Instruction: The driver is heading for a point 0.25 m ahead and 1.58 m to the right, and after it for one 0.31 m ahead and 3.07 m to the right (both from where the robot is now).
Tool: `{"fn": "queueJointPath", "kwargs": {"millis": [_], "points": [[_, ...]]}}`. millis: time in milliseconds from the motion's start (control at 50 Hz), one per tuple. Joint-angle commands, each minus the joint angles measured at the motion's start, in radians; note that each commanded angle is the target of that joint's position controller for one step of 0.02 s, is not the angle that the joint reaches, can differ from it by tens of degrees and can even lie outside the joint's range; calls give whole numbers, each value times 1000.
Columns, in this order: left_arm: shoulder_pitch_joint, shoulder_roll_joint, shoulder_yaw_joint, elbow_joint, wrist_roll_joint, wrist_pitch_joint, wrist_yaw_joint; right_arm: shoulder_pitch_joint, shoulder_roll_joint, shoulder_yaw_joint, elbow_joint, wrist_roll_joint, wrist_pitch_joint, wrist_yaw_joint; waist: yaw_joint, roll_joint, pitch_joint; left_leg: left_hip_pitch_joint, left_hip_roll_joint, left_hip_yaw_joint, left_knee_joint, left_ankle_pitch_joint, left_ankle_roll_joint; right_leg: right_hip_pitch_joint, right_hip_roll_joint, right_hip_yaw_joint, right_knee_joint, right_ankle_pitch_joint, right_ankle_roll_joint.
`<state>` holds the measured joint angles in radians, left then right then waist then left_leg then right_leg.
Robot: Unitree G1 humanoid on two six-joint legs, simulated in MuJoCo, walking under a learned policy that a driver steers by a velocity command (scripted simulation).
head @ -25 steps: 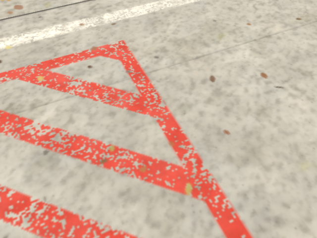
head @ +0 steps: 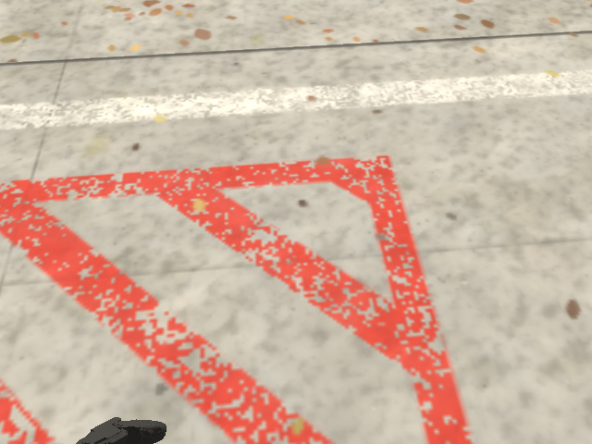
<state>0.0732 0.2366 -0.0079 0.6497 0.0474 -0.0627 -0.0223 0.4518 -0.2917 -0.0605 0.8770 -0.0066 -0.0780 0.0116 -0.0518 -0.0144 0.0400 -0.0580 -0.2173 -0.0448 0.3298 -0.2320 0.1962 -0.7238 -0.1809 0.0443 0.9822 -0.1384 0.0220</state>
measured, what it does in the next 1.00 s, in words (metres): walks ahead, turning right: right foot, then left foot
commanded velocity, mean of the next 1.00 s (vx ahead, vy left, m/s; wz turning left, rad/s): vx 1.00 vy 0.00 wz -0.74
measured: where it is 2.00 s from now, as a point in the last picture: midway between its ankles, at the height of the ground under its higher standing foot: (575, 150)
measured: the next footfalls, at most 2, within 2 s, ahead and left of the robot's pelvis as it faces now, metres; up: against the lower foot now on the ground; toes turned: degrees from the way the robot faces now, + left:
right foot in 0.22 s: +0.42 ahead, -0.13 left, +0.00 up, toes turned -9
left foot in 0.64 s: +0.86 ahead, -0.05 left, +0.00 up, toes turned -31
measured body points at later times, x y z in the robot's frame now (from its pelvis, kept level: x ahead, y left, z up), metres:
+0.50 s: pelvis +0.47 -0.10 +0.01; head +0.50 -0.10 +0.46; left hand +0.49 +0.19 -0.12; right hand +0.66 -0.36 -0.04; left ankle +0.71 +0.04 -0.67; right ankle +0.38 -0.12 -0.73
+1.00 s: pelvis +0.90 -0.24 -0.02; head +0.92 -0.26 +0.43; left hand +1.26 -0.29 -0.05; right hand +0.64 -0.39 -0.13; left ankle +0.83 -0.03 -0.73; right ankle +0.98 -0.44 -0.68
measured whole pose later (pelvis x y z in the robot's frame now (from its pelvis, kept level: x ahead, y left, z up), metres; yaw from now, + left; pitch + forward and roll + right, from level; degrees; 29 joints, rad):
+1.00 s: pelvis +0.90 -0.24 -0.02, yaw -46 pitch +2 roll +2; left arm -0.06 0.34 0.03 0.56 0.03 0.00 -0.10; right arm 0.52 -0.32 -0.05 0.91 -0.03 -0.11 -0.01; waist -0.09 -0.04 0.02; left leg 0.20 0.01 0.27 0.20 -0.42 -0.06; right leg -0.79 -0.04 -0.11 0.86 -0.03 -0.14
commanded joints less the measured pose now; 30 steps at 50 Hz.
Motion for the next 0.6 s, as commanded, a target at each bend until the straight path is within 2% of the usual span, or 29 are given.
{"fn": "queueJointPath", "kwargs": {"millis": [20,40,80,100,120,140,160,180,200,220,240,260,280,300,320,340,360,380,400,420,460,480,500,540,580,600], "points": [[-57,52,5,-45,-27,2,-16,-3,-101,-18,-63,13,-51,13,-15,17,72,-177,237,-96,-229,436,-6,150,28,-114,-235,282,-54],[-99,57,5,-51,-34,-1,-20,24,-101,-15,-50,14,-56,12,-38,12,79,-121,253,-75,-262,495,-25,152,51,-141,-292,335,-75],[-135,75,11,-51,-40,-7,-25,49,-119,-14,-28,1,-60,2,-52,24,83,19,285,-22,-297,588,-55,143,94,-155,-381,372,-114],[-104,89,17,-37,-44,-5,-26,30,-134,-12,-28,-7,-60,-4,-31,33,56,101,292,26,-269,759,-78,150,136,-159,-398,351,-131],[-107,100,20,-39,-40,-11,-27,41,-147,-11,-21,-12,-61,-14,-27,62,50,146,319,52,-220,949,-97,172,164,-175,-415,311,-147],[-90,123,28,-32,-35,-12,-26,44,-158,-11,-12,-21,-55,-27,-4,86,22,212,339,69,-157,1148,-116,195,210,-197,-415,245,-160],[-30,145,38,-12,-32,-10,-23,35,-172,-13,-9,-35,-44,-41,38,114,-21,257,356,84,-56,1292,-133,247,249,-205,-416,185,-171],[113,179,53,35,-34,-5,-21,2,-187,-17,-19,-54,-29,-54,111,134,-96,270,370,97,119,1400,-146,364,290,-209,-403,122,-183],[340,212,72,109,-38,0,-16,-60,-203,-22,-35,-67,-15,-63,217,140,-177,216,376,120,387,1439,-158,543,302,-196,-397,79,-203],[576,248,98,172,-33,7,-4,-163,-222,-28,-64,-61,-10,-66,362,95,-230,-4,319,152,806,1236,-162,790,238,-95,-427,5,-263],[570,339,126,194,-11,20,4,-92,-43,13,-116,-29,-29,-39,213,-261,-268,-584,133,97,1277,-61,-222,1183,-13,352,-353,-45,-438],[472,290,123,167,-32,28,-5,-132,-78,27,-164,-17,-56,-29,200,-193,-362,-783,92,-47,1372,-217,-209,1221,-100,786,-616,-236,-518],[405,256,121,146,-33,26,0,-217,-100,36,-194,-20,-71,-24,178,-50,-216,-819,182,-107,1281,-102,-190,1073,-92,721,-703,-301,-474],[378,199,110,156,-37,27,0,-249,-109,41,-205,-32,-80,-15,136,72,-137,-761,225,-92,1163,-50,-174,902,-60,638,-740,-283,-427],[360,178,103,162,-36,22,5,-262,-95,48,-213,-47,-73,-10,91,113,-58,-708,252,-78,1090,-52,-175,741,-14,555,-758,-208,-393],[348,161,93,170,-37,14,12,-260,-81,55,-231,-67,-51,-5,45,116,-13,-657,268,-72,1038,-68,-191,609,34,497,-779,-174,-373],[337,165,90,171,-39,4,13,-248,-65,63,-235,-77,-27,0,15,95,17,-631,289,-57,977,-85,-203,517,72,446,-797,-165,-364],[332,182,94,166,-42,-7,10,-257,-57,69,-251,-80,-9,2,4,71,36,-607,303,-36,897,-99,-215,437,98,408,-817,-152,-364],[325,201,99,158,-44,-16,7,-312,-55,76,-280,-77,-1,6,9,53,64,-580,313,-6,795,-66,-227,356,123,371,-847,-116,-363],[323,209,103,151,-43,-21,8,-379,-54,82,-310,-67,-1,11,22,37,87,-543,313,20,682,8,-240,292,142,348,-872,-71,-358],[333,214,113,144,-50,-25,5,-487,-31,96,-346,-42,-4,22,68,-2,92,-432,297,46,454,204,-251,247,189,301,-879,23,-308],[352,223,119,146,-57,-25,2,-512,-24,98,-352,-34,-5,23,93,-16,72,-386,278,54,381,292,-248,274,194,297,-867,107,-284],[372,233,124,148,-63,-25,-1,-524,-27,96,-354,-27,-6,22,113,-27,47,-356,261,57,336,349,-243,325,185,305,-850,189,-267],[399,246,132,149,-63,-20,2,-551,-50,89,-366,-23,-11,15,141,-45,19,-354,242,44,253,347,-231,466,164,328,-789,299,-242],[393,260,138,143,-56,-14,14,-510,-83,75,-357,-26,-18,3,120,-48,-27,-276,212,26,162,266,-219,574,151,351,-670,435,-206],[383,285,143,139,-48,-14,15,-414,-126,55,-329,-24,-23,-8,74,-37,-103,-165,187,26,158,166,-205,611,155,342,-528,564,-184]]}}
Keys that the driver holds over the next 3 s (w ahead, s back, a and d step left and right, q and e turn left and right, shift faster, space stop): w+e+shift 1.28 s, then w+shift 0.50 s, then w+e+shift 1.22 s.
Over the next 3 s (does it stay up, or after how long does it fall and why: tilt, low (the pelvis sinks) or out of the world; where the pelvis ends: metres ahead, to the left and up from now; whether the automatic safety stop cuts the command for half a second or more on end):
stays up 1.21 -1.92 -0.01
